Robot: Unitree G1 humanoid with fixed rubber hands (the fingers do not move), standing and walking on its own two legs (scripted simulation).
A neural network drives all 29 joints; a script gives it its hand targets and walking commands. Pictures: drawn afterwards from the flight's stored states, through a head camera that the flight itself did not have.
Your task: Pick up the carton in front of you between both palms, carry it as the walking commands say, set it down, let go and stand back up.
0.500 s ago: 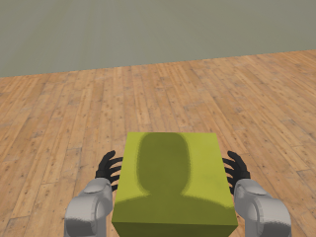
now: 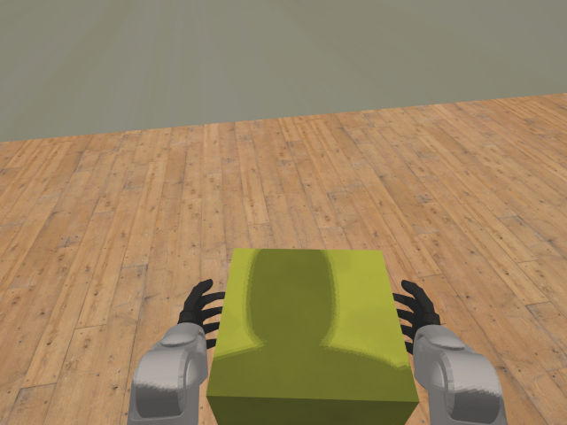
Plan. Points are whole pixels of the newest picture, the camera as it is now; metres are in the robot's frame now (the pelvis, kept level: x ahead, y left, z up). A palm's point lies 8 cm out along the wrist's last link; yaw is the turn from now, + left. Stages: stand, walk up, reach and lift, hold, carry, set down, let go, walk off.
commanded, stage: carry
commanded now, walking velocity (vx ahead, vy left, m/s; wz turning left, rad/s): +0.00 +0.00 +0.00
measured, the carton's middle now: (305, 359) +0.26 +0.00 +0.00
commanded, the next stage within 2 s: hold in 0.90 s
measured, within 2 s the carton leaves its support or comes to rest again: neither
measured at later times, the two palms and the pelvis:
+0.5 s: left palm (199, 343) +0.26 +0.15 +0.03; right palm (413, 344) +0.26 -0.15 +0.03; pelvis -0.02 +0.00 +0.00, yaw +0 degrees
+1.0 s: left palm (200, 345) +0.25 +0.14 +0.04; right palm (419, 346) +0.25 -0.15 +0.04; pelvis -0.02 +0.00 +0.01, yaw -1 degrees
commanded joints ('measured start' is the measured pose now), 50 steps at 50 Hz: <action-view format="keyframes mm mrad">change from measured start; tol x4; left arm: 1 -437 -793 -616 -40 -279 -69 -197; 9 -433 -751 -517 111 -187 -211 -210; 21 -572 -794 -408 368 -102 -468 -246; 29 -560 -882 -490 314 -147 -446 -261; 45 -552 -867 -474 313 -143 -415 -263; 46 -438 -881 -463 282 -143 -409 -265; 47 -453 -825 -443 243 -130 -424 -256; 50 -484 -840 -458 266 -122 -429 -253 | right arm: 1 -426 804 622 -33 281 -63 199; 15 -494 755 445 249 139 -334 226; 21 -569 806 417 370 113 -463 250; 29 -549 890 487 321 147 -441 262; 45 -546 877 477 314 148 -408 263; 46 -450 914 464 332 140 -412 267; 50 -473 853 421 322 107 -443 248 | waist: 1 1 3 -136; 30 2 10 -216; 45 3 5 -195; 46 13 -71 -66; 47 15 -63 -127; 50 -5 -19 -104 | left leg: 1 132 94 -118 -63 188 8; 18 126 96 -121 -79 148 6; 31 149 100 -124 -46 249 9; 45 136 97 -123 -46 227 5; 46 391 -181 -267 -72 425 32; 50 453 -165 -286 -98 452 3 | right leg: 1 -48 -117 101 -101 237 -9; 18 -57 -115 106 -106 164 -19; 31 -34 -116 100 -64 258 -14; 45 -41 -119 102 -73 258 -16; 46 -19 83 266 -142 537 -18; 48 54 93 257 -139 543 -7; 50 42 95 271 -159 535 -1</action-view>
